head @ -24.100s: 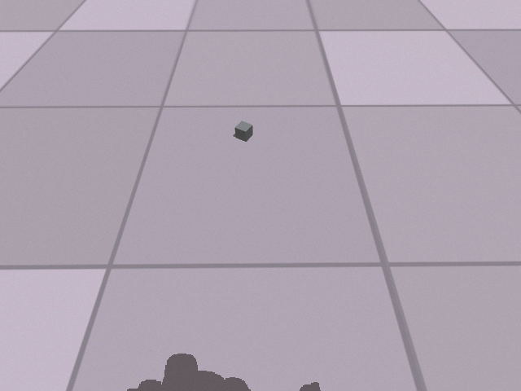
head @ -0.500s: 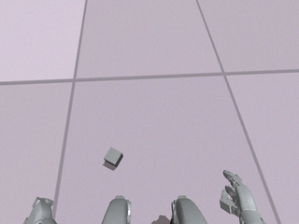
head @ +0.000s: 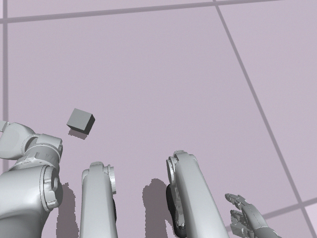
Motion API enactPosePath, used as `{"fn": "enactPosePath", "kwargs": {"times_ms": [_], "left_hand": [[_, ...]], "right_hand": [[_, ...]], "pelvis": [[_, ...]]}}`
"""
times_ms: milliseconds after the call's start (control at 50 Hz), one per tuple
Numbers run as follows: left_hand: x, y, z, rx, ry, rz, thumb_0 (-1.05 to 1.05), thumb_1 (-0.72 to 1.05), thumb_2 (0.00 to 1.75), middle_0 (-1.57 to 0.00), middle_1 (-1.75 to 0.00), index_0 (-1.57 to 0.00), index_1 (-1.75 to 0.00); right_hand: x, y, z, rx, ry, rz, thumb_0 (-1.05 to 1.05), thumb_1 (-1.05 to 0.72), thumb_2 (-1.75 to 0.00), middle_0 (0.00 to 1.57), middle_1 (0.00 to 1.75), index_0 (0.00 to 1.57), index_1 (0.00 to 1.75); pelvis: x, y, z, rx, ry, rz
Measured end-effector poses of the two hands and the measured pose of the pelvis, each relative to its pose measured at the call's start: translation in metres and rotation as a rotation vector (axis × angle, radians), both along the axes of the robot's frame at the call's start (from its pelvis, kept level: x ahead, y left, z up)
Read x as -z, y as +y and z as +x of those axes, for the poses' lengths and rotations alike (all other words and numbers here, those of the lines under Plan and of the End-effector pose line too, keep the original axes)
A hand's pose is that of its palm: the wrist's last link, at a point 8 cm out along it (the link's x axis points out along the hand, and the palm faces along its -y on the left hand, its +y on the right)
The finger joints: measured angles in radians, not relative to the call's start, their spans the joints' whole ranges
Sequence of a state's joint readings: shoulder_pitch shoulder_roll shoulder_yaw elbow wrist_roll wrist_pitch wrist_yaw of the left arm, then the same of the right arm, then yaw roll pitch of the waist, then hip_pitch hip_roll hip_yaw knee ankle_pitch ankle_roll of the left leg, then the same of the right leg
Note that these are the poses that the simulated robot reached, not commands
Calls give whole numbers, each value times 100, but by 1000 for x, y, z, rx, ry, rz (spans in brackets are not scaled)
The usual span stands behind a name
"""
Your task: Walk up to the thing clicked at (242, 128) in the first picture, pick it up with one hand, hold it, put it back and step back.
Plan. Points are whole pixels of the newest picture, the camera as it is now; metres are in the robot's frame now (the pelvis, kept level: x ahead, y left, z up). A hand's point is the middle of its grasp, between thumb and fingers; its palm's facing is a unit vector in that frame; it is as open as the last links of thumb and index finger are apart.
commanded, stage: rise first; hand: left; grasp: from above
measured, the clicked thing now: (81, 121) +0.53 +0.23 -0.42
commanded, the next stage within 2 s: none
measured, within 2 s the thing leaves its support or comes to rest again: neither
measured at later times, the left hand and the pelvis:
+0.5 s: hand (51, 131) +0.44 +0.28 -0.22, palm faces -0.16 -0.43 -0.89, open 14.0 cm; pelvis +0.00 +0.01 -0.09, yaw -2 degrees
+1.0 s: hand (61, 127) +0.47 +0.27 -0.29, palm faces -0.16 -0.43 -0.89, open 14.1 cm; pelvis +0.00 +0.01 -0.12, yaw -4 degrees
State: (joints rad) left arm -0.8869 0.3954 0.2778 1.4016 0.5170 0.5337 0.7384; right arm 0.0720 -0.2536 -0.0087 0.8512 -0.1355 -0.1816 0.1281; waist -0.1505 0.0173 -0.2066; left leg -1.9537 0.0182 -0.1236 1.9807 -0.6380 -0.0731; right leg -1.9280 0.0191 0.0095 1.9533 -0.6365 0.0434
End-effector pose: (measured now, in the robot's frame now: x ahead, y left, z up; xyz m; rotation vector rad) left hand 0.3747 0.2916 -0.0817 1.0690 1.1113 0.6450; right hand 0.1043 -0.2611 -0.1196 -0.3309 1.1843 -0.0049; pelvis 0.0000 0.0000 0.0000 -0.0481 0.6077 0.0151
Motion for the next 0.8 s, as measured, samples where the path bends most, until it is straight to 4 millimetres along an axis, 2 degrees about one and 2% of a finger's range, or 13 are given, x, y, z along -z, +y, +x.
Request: {"fn": "enactPosePath", "kwargs": {"times_ms": [120,200,260,360,480,660,800], "left_hand": [[42,3,8,14,48,-30,0,-51,104,-11,-101,-10,-103],[65,-2,21,34,33,-88,0,-52,104,-11,-101,-9,-103],[74,-7,35,57,11,-116,0,-52,104,-10,-101,-9,-103],[76,-10,56,116,31,-78,0,-53,104,-10,-100,-8,-102],[80,-8,65,88,49,-51,0,-52,103,-10,-100,-9,-101],[114,-10,67,16,64,-84,0,-51,102,-10,-100,-9,-101],[137,-14,83,29,49,-80,0,-52,102,-10,-101,-9,-102]], "right_hand": [[39,4,-43,52,86,36,1,-91,-89,20,30,20,30],[56,9,-63,77,128,49,1,-90,-89,20,30,20,30],[63,13,-73,98,150,56,1,-90,-89,20,30,20,29],[69,16,-81,123,162,67,0,-90,-89,20,30,20,29],[77,12,-84,118,169,76,0,-90,-89,20,30,20,29],[86,-2,-94,75,228,63,0,-90,-89,20,30,20,29],[89,-9,-111,69,300,55,0,-91,-89,20,30,20,29]], "pelvis": [[37,7,-8,10,4,-11],[55,12,-9,10,6,-19],[64,14,-8,10,9,-25],[73,15,-2,13,23,-27],[84,13,1,17,28,-21],[102,8,0,25,16,-24],[114,7,0,35,8,-35]]}}
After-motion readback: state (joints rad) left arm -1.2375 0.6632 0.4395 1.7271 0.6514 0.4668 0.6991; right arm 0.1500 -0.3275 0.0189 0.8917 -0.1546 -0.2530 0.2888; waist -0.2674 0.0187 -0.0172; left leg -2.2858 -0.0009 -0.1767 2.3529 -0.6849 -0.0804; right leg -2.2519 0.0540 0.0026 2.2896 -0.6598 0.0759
